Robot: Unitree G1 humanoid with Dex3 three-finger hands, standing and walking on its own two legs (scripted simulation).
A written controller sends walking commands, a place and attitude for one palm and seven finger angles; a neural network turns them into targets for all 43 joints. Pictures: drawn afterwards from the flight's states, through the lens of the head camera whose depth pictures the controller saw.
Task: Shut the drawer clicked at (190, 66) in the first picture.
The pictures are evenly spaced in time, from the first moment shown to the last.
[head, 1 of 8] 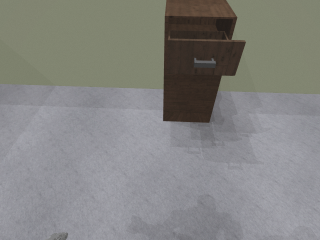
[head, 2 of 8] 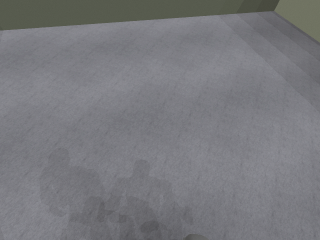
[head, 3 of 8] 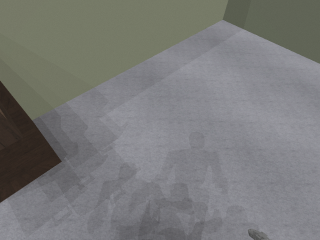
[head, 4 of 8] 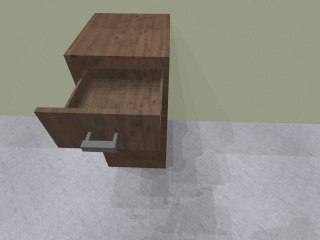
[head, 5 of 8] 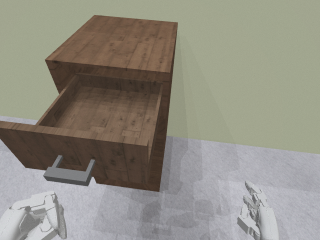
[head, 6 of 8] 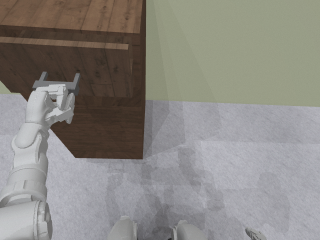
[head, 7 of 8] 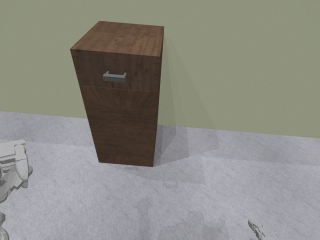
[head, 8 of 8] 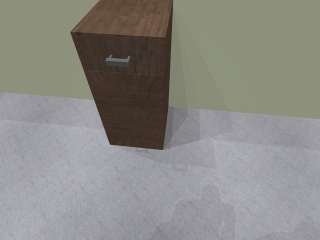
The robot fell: no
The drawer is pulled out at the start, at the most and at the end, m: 0.30 0.30 0.00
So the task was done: yes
